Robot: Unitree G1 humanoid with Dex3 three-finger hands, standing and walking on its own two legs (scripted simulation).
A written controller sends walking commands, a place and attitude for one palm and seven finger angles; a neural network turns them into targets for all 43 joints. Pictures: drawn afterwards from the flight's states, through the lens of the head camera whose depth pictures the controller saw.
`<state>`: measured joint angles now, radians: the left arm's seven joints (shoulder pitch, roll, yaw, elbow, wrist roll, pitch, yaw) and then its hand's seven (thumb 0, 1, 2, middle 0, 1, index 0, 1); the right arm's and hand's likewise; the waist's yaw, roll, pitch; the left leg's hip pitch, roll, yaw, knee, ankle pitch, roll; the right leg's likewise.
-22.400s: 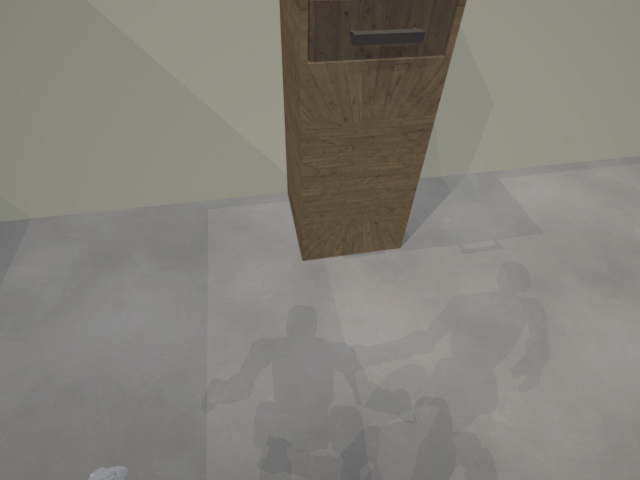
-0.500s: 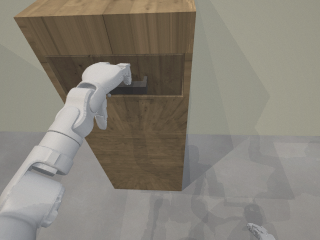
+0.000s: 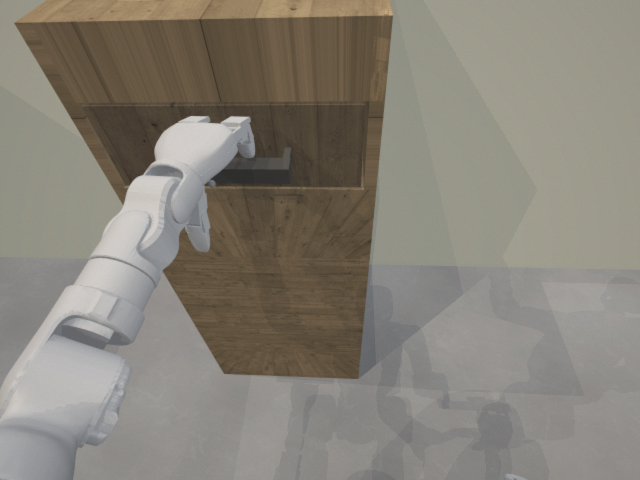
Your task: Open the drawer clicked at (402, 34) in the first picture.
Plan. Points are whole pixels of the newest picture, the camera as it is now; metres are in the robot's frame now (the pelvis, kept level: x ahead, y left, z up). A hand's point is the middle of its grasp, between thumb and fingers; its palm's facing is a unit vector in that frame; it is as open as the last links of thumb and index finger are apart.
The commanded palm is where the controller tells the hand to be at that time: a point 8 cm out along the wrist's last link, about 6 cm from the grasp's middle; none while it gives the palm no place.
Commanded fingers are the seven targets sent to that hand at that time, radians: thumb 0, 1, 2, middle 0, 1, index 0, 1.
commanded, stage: lower the fingers behind the handle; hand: left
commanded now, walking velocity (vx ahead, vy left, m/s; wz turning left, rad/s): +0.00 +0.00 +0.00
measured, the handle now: (227, 161) +0.51 +0.15 +0.13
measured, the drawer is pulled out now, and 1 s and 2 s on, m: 0.00 0.00 0.00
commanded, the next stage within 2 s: close the thumb around the handle in 0.96 s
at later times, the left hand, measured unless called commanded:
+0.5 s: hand (208, 199) +0.45 +0.17 +0.11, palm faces -0.04 -0.03 -1.00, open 13.8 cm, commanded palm +0.43 +0.18 +0.17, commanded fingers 0.00 -0.50 0.30 -0.30 -1.20 -0.30 -1.20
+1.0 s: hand (214, 197) +0.46 +0.17 +0.11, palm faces -0.02 -0.02 -1.00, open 13.8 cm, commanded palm +0.43 +0.17 +0.17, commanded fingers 0.00 -0.50 0.30 -0.30 -1.20 -0.30 -1.20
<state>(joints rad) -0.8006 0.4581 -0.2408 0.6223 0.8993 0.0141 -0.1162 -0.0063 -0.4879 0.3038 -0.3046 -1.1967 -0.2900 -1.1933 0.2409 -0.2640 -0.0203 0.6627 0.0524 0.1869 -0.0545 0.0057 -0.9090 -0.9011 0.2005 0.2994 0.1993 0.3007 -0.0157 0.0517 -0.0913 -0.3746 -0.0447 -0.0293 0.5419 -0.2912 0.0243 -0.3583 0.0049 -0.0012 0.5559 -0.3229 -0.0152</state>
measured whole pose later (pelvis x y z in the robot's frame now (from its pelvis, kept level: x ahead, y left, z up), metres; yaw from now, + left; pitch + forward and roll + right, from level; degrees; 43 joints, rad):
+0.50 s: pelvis +0.01 -0.01 +0.00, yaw -1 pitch +9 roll +0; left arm -0.71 0.46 -0.16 0.67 0.96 0.04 0.00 -0.01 -0.49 0.30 -0.30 -1.19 -0.32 -1.21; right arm 0.24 -0.25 -0.03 0.66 0.05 0.19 -0.06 0.00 -0.91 -0.90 0.20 0.30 0.20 0.30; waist -0.03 0.05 -0.10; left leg -0.41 -0.02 -0.01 0.56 -0.31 0.01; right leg -0.40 0.03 0.01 0.57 -0.33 -0.03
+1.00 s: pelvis +0.01 -0.01 +0.00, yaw -1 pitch +10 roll +0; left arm -0.74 0.42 -0.19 0.71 0.98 0.07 0.04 -0.01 -0.49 0.30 -0.30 -1.20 -0.32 -1.20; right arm 0.24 -0.24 -0.03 0.65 0.04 0.20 -0.05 0.00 -0.91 -0.90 0.20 0.30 0.20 0.30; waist -0.02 0.06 -0.12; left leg -0.43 -0.03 -0.01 0.58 -0.32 0.02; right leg -0.42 0.02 0.02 0.60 -0.34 -0.02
